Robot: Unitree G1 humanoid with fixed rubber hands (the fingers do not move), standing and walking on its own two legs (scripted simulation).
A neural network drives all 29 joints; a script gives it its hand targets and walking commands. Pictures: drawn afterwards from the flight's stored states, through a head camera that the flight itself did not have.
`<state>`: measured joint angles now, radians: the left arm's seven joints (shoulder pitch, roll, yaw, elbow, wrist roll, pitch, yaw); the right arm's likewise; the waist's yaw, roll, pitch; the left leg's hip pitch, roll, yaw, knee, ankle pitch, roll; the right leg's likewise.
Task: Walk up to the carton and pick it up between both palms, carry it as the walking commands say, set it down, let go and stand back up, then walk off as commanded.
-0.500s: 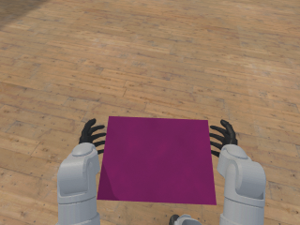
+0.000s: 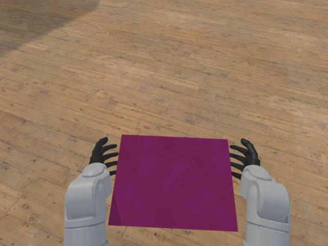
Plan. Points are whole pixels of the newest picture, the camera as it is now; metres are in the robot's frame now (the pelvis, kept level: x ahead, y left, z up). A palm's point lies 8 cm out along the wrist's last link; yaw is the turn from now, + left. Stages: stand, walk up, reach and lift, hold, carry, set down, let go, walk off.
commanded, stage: carry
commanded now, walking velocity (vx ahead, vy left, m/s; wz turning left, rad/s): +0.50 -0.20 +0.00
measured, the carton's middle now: (171, 184) +0.29 +0.00 -0.01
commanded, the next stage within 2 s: none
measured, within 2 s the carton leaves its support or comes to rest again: neither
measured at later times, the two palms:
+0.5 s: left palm (167, 82) +0.62 +0.03 +0.07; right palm (263, 91) +0.61 -0.31 +0.07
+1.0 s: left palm (186, 44) +0.92 -0.05 +0.08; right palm (263, 49) +0.89 -0.38 +0.09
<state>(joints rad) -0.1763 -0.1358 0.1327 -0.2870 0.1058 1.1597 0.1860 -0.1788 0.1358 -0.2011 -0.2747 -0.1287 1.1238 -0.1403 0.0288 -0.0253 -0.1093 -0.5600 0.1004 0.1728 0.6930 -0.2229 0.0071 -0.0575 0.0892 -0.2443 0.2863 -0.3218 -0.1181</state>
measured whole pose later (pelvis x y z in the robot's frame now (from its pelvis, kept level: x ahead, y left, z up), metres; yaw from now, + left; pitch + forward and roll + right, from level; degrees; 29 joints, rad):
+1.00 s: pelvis +0.64 -0.20 +0.01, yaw -3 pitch +5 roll -2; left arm -0.18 -0.14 0.16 -0.26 0.14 1.18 0.15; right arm -0.16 0.13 -0.17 -0.24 -0.13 1.14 -0.17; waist -0.03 -0.01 -0.12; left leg -0.21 0.10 0.25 0.41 -0.27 0.01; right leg -0.47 -0.03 -0.06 1.01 -0.29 0.00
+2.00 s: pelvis +1.27 -0.44 +0.00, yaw -2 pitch +5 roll -2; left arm -0.22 -0.14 0.16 -0.31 0.15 1.15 0.14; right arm -0.21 0.14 -0.20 -0.31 -0.11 1.14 -0.18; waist -0.02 0.00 -0.05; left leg 0.01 0.21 0.24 0.31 -0.36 -0.13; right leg -0.53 -0.09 -0.18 0.47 -0.06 0.02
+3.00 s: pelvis +1.91 -0.66 +0.00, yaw +3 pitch +5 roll -1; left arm -0.20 -0.14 0.13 -0.26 0.11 1.13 0.19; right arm -0.18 0.14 -0.21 -0.28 -0.10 1.14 -0.19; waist 0.01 0.01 -0.01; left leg -0.47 0.11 0.11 0.99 -0.46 -0.02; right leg -0.32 -0.02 -0.27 0.42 -0.20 -0.08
